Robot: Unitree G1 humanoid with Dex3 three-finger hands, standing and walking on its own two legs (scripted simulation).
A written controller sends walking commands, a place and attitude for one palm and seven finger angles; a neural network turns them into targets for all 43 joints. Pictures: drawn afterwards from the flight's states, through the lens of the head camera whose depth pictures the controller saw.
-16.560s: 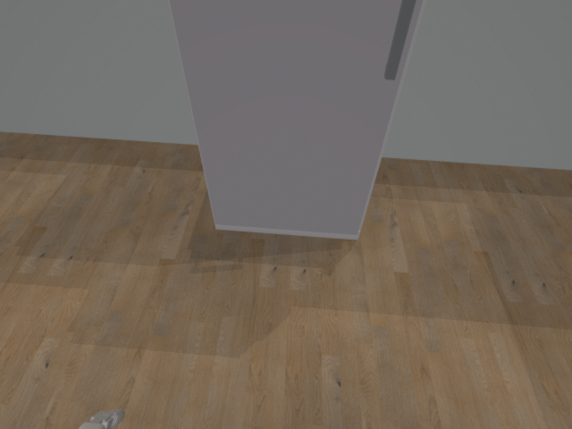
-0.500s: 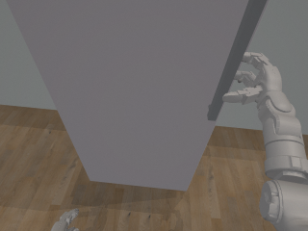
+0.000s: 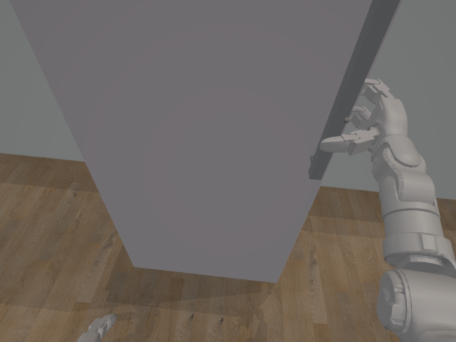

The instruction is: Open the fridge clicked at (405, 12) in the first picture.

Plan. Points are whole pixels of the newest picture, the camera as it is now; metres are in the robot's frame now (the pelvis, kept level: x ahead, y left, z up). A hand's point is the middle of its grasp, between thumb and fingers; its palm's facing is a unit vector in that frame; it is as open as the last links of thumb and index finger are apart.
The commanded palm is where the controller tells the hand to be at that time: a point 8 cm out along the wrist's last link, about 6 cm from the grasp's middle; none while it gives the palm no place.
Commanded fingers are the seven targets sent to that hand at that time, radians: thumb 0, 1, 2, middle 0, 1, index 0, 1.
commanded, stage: slide the fingers in behind the handle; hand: right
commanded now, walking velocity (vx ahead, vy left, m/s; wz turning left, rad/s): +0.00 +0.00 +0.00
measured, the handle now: (340, 100) +0.48 -0.15 +0.22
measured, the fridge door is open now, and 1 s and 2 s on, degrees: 0 0 0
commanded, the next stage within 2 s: grip the handle and tug to test in 0.88 s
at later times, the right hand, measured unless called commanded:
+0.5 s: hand (334, 118) +0.44 -0.13 +0.21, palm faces +0.04 +1.00 +0.02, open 13.9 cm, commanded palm +0.41 -0.18 +0.21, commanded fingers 0.00 0.50 -0.30 0.30 1.20 0.30 1.20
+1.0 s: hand (335, 118) +0.44 -0.13 +0.21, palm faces +0.03 +1.00 +0.01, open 13.8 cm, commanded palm +0.42 -0.18 +0.21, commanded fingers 0.00 0.41 -0.34 0.31 1.21 0.31 1.21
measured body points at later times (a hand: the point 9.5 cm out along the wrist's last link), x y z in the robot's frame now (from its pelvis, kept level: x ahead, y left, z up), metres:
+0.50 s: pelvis +0.00 +0.01 +0.00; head +0.00 +0.02 +0.45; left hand +0.12 +0.25 -0.11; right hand +0.43 -0.18 +0.21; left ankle -0.04 +0.10 -0.74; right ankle +0.04 -0.11 -0.74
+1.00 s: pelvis +0.00 +0.01 +0.00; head -0.01 +0.02 +0.45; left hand +0.11 +0.26 -0.11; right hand +0.43 -0.19 +0.21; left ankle -0.04 +0.10 -0.74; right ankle +0.04 -0.11 -0.74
